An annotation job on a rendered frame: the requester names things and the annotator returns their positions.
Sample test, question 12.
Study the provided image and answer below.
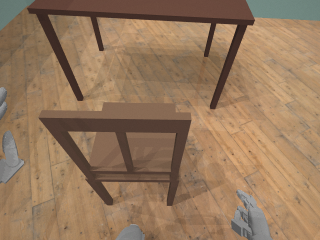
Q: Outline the left robot thigh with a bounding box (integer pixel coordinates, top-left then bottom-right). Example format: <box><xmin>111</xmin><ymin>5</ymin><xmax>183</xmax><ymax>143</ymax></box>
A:
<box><xmin>115</xmin><ymin>226</ymin><xmax>145</xmax><ymax>240</ymax></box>

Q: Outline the right robot hand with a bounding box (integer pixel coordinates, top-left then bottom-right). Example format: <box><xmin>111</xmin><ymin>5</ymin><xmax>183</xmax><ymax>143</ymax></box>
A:
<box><xmin>231</xmin><ymin>189</ymin><xmax>271</xmax><ymax>240</ymax></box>

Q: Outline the table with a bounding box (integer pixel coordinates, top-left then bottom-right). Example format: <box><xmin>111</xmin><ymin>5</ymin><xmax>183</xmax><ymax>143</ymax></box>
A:
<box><xmin>27</xmin><ymin>0</ymin><xmax>255</xmax><ymax>110</ymax></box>

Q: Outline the robot left shin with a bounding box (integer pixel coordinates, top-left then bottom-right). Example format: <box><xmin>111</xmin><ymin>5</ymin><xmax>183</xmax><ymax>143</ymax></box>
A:
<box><xmin>129</xmin><ymin>224</ymin><xmax>140</xmax><ymax>229</ymax></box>

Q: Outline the left robot hand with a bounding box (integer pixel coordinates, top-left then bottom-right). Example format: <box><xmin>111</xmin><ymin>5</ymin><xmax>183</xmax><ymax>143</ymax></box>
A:
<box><xmin>0</xmin><ymin>87</ymin><xmax>24</xmax><ymax>184</ymax></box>

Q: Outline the chair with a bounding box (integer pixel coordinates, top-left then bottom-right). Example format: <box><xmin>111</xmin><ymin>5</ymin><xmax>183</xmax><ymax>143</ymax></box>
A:
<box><xmin>38</xmin><ymin>102</ymin><xmax>192</xmax><ymax>206</ymax></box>

